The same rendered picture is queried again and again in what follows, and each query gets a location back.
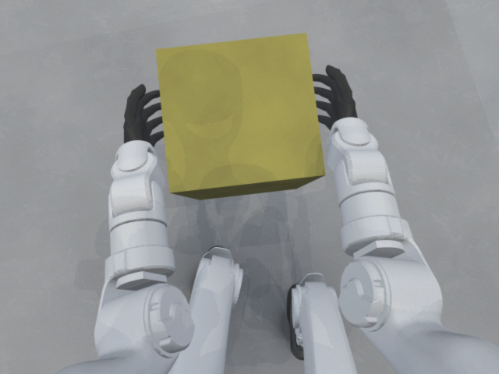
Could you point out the robot left upper arm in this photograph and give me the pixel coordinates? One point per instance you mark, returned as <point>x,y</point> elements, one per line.
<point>141,332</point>

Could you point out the robot left thigh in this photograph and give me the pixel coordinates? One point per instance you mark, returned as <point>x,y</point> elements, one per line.
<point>215,293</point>

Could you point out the robot left shin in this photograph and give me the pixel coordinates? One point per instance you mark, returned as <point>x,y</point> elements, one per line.
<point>216,251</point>

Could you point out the robot right forearm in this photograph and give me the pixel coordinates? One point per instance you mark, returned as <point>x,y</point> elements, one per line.
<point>372,225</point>

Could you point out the robot right hand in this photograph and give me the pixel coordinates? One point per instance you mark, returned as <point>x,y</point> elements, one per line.
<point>342,104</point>

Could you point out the carton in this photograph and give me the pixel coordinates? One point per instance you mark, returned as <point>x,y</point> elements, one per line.
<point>239,117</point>

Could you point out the robot right upper arm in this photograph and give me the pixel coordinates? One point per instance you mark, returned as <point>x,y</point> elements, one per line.
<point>397,304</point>

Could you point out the robot left hand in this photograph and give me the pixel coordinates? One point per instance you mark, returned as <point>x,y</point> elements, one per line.
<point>136,126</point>

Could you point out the robot left forearm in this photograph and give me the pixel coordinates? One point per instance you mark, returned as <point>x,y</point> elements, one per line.
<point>140,256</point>

